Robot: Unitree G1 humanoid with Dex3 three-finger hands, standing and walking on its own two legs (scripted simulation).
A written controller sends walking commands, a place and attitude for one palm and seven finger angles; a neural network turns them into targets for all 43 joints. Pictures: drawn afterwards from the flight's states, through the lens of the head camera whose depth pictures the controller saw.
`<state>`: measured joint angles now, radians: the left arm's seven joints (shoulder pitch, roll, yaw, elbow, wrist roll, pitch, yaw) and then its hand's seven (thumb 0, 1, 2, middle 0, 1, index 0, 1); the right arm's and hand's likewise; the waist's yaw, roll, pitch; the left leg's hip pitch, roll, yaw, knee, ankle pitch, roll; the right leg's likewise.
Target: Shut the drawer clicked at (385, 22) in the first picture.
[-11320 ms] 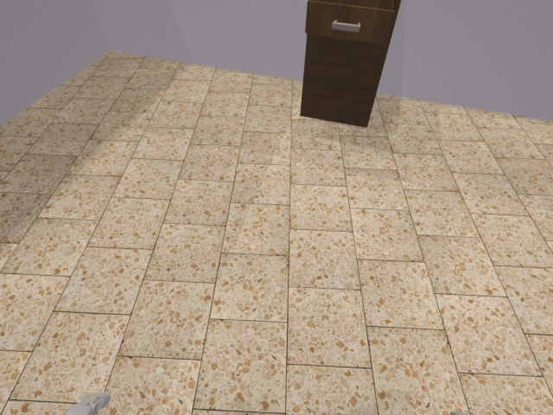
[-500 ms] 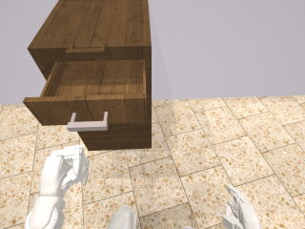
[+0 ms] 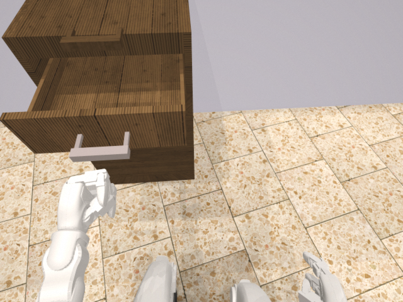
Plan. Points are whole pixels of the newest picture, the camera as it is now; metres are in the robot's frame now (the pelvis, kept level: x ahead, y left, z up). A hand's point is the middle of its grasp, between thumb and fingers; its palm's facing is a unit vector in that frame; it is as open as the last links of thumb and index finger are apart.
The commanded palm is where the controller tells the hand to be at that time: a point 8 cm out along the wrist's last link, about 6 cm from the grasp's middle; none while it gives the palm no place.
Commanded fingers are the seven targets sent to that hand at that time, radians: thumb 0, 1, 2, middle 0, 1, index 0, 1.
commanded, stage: bring the fist close to the handle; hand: left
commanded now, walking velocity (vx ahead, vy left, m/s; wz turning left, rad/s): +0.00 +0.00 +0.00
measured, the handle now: (102, 145) +0.44 +0.26 +0.00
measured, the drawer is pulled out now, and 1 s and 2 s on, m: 0.20 0.20 0.12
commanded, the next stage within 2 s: push the drawer shut in 0.82 s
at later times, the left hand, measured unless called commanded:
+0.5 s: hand (116, 189) +0.33 +0.20 +0.00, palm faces +0.10 -0.99 -0.03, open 3.3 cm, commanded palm +0.30 +0.25 +0.00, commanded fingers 0.00 0.90 0.90 -1.40 -1.60 -1.40 -1.60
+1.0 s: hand (113, 189) +0.33 +0.21 +0.00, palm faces +0.10 -0.99 -0.03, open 3.3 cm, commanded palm +0.32 +0.25 +0.00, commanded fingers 0.00 0.90 0.90 -1.40 -1.60 -1.40 -1.60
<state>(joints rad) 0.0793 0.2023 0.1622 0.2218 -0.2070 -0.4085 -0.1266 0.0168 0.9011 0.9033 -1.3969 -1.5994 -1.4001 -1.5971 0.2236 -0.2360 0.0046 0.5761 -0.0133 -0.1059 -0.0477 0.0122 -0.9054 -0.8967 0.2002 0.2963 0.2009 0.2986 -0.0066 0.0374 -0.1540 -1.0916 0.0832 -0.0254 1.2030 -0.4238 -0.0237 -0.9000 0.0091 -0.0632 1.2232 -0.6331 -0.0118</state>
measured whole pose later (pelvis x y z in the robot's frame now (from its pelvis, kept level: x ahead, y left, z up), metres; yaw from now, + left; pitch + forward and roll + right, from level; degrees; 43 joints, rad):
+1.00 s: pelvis -0.01 +0.01 -0.03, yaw -1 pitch +22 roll -4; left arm -0.12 0.23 0.22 0.43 -0.19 -0.49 -0.12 0.02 0.90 0.90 -1.40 -1.60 -1.40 -1.60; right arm 0.20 -0.24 0.01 0.59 -0.01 -0.03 -0.04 0.01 -0.91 -0.90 0.20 0.30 0.20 0.30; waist -0.02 0.03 -0.18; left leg -1.28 0.09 -0.03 1.34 -0.45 0.00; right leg -1.08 0.01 -0.05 1.35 -0.66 0.01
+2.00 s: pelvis -0.03 +0.01 -0.05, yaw -2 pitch +25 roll -5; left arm -0.71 0.41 0.36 1.04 -0.10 -0.52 -0.12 0.00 0.85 0.99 -1.40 -1.60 -1.40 -1.60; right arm 0.28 -0.26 0.03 0.69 -0.03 0.00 -0.05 0.01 -0.91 -0.90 0.20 0.30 0.20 0.30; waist -0.10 0.04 -0.17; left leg -1.41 0.09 -0.06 1.39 -0.42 -0.01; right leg -1.20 0.03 -0.07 1.41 -0.64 0.00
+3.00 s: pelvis -0.03 +0.02 -0.07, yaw -5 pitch +31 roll -8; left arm -1.12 0.72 0.47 1.25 0.02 -0.35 -0.15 0.06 0.83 0.98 -1.40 -1.60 -1.40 -1.60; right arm 0.32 -0.26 0.08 0.67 -0.06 0.03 -0.03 0.00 -0.91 -0.90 0.20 0.30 0.20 0.30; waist -0.22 0.05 -0.14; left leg -1.61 0.11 -0.09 1.48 -0.44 0.00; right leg -1.39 0.06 -0.09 1.47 -0.64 0.00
